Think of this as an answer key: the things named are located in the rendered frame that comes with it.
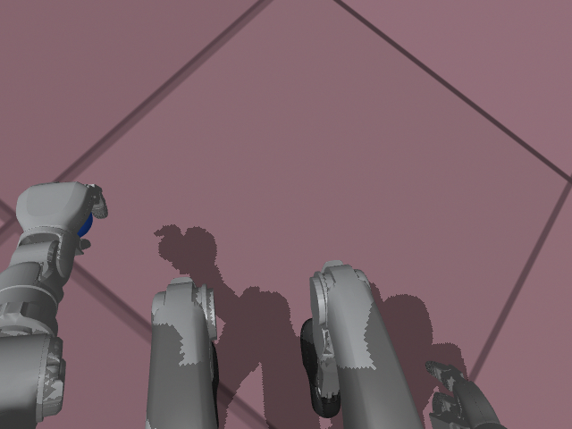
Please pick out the left robot hand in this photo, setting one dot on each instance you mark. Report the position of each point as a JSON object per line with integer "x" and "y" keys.
{"x": 63, "y": 205}

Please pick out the left robot arm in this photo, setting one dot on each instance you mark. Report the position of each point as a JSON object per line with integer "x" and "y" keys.
{"x": 32, "y": 370}

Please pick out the right robot hand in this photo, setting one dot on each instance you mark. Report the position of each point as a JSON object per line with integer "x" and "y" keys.
{"x": 468, "y": 409}

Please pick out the right robot foot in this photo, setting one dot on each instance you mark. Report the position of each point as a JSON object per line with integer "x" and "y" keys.
{"x": 324, "y": 407}

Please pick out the ball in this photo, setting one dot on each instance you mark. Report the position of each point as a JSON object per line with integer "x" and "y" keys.
{"x": 86, "y": 226}

